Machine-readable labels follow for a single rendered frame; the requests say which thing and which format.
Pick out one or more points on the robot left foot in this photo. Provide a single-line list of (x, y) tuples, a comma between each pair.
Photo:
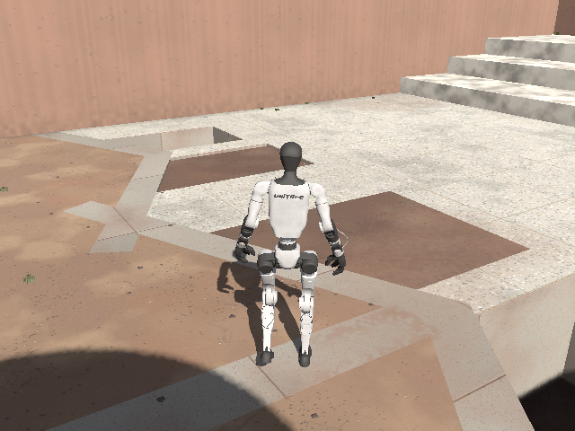
[(266, 356)]

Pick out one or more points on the right robot forearm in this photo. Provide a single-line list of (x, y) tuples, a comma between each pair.
[(334, 241)]

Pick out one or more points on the left robot upper arm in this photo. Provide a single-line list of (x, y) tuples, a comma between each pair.
[(261, 188)]

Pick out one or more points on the right robot hand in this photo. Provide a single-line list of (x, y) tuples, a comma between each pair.
[(338, 261)]

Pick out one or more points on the right robot upper arm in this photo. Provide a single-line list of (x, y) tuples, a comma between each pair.
[(323, 209)]

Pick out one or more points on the left robot forearm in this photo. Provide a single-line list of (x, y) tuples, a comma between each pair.
[(244, 235)]

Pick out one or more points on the left robot hand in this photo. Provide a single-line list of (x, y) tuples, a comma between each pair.
[(238, 253)]

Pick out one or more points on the right robot thigh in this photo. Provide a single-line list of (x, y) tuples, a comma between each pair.
[(308, 269)]

